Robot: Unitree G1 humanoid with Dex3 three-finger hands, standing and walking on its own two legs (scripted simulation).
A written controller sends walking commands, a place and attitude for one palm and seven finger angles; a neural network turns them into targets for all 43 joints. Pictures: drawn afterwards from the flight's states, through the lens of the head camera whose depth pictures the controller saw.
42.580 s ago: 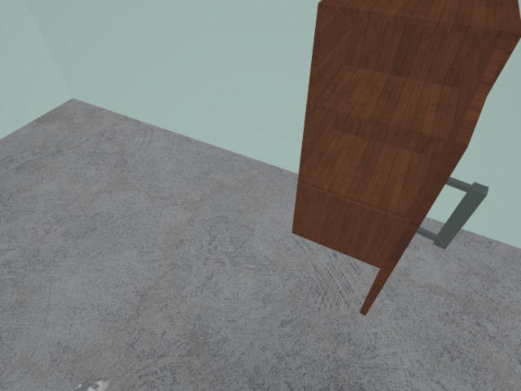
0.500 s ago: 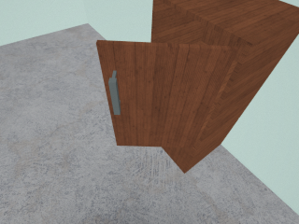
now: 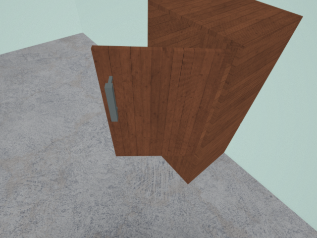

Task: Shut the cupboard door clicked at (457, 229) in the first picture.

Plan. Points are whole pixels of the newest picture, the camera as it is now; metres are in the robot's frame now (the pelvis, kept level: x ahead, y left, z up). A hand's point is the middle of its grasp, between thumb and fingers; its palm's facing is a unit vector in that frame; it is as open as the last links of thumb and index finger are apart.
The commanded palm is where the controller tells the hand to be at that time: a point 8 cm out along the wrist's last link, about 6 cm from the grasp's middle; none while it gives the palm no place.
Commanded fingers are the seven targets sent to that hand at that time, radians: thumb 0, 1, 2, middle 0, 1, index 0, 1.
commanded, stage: look again from close up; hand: left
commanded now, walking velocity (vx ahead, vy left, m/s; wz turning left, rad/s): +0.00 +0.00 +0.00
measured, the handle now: (112, 99) +0.53 +0.18 +0.02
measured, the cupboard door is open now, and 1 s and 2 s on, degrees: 52 52 52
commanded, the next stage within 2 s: shuffle to correct the standing spot in 0.56 s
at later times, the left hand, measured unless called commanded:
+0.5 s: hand out of the picture +0.02 +0.19 -0.18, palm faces +0.01 -0.98 -0.21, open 7.4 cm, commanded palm none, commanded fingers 0.00 0.90 0.90 -0.20 -0.30 -0.20 -0.30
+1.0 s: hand out of the picture +0.00 +0.16 -0.19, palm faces +0.05 -0.98 -0.19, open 7.4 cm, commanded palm none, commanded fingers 0.00 0.90 0.90 -0.20 -0.30 -0.20 -0.30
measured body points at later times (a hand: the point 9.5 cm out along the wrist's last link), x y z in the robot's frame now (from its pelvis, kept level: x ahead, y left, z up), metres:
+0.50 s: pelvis +0.02 +0.01 -0.01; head +0.02 +0.01 +0.44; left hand +0.02 +0.24 -0.17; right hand +0.04 -0.22 -0.16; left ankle +0.05 +0.09 -0.74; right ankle -0.03 -0.11 -0.74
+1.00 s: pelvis +0.04 -0.01 -0.01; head +0.06 +0.00 +0.44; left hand +0.00 +0.22 -0.17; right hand +0.06 -0.24 -0.17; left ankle +0.06 +0.09 -0.74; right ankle -0.03 -0.11 -0.74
